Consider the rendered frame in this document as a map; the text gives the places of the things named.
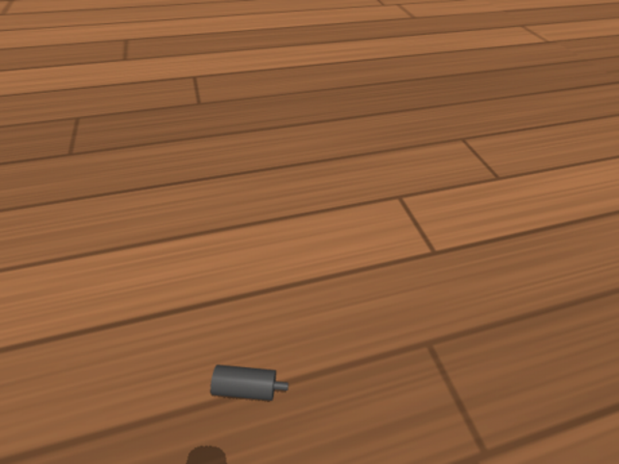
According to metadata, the bottle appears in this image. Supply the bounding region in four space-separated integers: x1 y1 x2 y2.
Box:
211 364 288 400

